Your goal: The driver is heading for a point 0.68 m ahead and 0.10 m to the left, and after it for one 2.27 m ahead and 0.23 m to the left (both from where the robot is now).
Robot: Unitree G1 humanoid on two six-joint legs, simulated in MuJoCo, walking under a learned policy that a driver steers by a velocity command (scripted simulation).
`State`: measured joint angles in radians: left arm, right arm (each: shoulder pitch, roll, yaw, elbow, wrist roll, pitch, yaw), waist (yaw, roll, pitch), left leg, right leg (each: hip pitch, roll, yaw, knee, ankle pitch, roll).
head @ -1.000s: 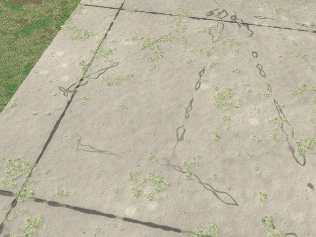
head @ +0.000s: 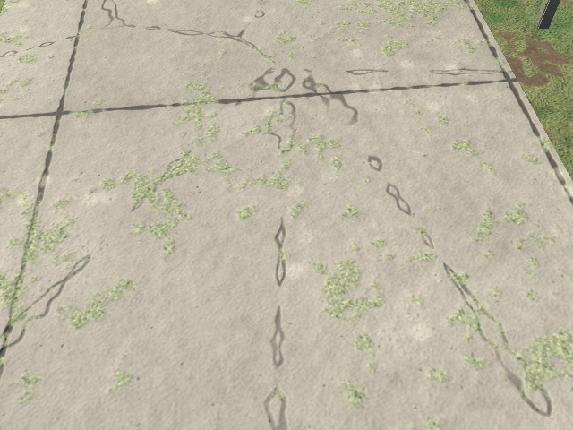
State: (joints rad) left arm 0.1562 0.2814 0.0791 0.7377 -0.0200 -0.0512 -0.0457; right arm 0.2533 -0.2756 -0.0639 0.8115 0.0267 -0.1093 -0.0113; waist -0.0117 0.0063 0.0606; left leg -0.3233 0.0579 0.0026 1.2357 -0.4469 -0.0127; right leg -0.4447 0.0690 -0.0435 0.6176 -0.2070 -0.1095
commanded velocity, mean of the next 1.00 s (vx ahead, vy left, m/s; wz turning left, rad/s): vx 0.46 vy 0.00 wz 0.23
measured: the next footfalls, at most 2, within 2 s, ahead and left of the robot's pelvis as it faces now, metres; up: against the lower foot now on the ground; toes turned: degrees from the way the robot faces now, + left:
left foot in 0.46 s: +0.44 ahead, +0.14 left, +0.00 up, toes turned +5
right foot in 0.92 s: +0.73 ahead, -0.01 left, +0.00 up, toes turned +21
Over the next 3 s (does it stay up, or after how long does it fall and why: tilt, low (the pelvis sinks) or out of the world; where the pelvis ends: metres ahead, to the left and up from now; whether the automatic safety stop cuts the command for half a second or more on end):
stays up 0.75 0.06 0.03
